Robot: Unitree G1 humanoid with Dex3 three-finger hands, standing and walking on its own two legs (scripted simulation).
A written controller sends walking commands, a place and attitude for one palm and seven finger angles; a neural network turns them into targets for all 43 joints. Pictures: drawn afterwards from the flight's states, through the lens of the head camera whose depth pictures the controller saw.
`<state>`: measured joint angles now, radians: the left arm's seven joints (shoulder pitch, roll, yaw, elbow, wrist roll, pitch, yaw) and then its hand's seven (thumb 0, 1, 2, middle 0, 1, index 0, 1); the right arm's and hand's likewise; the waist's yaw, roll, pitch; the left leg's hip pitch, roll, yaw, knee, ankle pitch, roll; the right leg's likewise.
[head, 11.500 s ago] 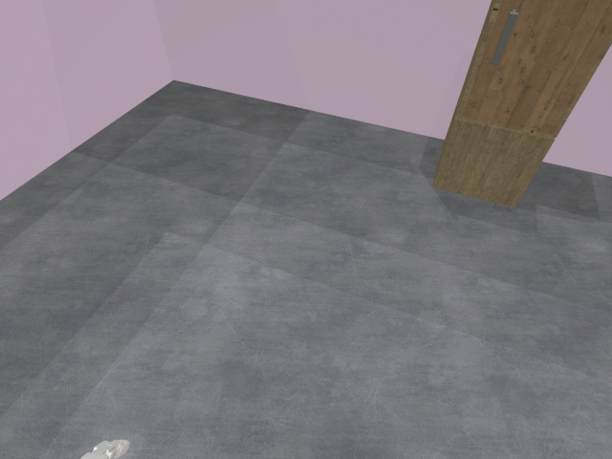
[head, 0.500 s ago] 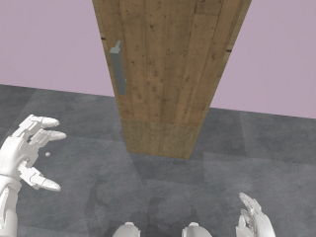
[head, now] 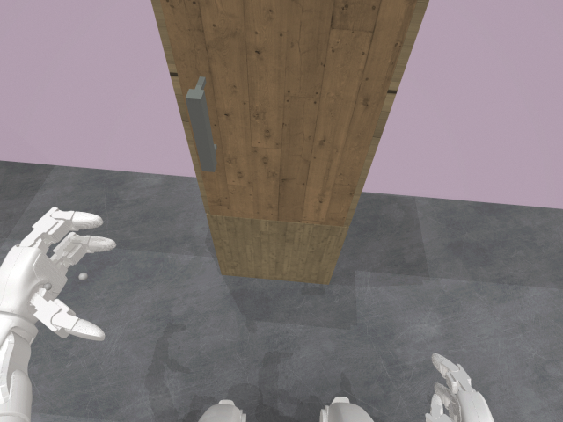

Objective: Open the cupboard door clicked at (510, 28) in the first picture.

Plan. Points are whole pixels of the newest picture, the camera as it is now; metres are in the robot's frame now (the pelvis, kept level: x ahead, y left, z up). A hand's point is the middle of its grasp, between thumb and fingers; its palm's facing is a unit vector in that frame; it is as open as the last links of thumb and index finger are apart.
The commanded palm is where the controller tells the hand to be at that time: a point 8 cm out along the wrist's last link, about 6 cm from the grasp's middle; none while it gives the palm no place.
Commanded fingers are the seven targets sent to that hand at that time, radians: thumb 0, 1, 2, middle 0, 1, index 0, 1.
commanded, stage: raise the hand with hooked fingers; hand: left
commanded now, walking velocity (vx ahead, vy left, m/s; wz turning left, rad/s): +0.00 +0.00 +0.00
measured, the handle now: (205, 126) +0.60 +0.17 +0.04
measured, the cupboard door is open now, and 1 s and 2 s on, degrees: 0 0 0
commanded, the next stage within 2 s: move the hooked fingers beside the handle in 0.04 s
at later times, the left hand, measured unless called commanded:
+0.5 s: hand (115, 231) +0.35 +0.25 +0.06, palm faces -0.10 -0.99 -0.02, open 14.0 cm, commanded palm +0.33 +0.31 +0.06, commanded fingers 0.00 -0.50 0.30 -0.30 -1.20 -0.30 -1.20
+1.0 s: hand (134, 192) +0.43 +0.25 +0.06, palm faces -0.07 -1.00 -0.01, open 14.0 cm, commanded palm +0.41 +0.30 +0.06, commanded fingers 0.00 -0.50 0.30 -0.30 -1.20 -0.30 -1.20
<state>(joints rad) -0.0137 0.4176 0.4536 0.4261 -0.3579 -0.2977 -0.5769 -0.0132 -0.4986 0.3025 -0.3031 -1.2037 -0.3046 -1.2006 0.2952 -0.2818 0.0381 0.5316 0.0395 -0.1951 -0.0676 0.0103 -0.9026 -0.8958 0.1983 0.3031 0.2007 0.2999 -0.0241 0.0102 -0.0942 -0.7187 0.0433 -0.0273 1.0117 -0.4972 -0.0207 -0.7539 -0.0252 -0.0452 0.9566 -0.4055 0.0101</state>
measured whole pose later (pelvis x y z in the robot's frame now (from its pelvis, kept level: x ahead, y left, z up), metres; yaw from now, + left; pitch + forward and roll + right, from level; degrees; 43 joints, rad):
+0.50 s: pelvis -0.01 +0.01 -0.01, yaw +0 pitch +14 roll -2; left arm -0.31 0.43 0.39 0.59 -0.27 -0.27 -0.52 -0.01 -0.50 0.30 -0.30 -1.20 -0.30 -1.20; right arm 0.29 -0.27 0.06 0.55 0.03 -0.18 -0.08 0.01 -0.90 -0.90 0.20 0.30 0.20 0.30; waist -0.05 0.00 -0.09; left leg -0.79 0.03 -0.02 1.04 -0.49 -0.01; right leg -0.82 -0.04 -0.04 0.97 -0.39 0.02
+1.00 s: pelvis +0.00 +0.00 -0.01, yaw -1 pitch +18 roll -1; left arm -0.61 0.54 0.47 0.95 -0.20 -0.33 -0.53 -0.01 -0.50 0.30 -0.30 -1.20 -0.30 -1.20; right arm 0.32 -0.29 0.04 0.58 0.03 -0.07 -0.06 0.01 -0.90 -0.90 0.20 0.30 0.20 0.30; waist -0.10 -0.01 -0.10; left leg -0.88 0.05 -0.02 1.07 -0.51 -0.02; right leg -0.92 -0.02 -0.03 1.01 -0.41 0.01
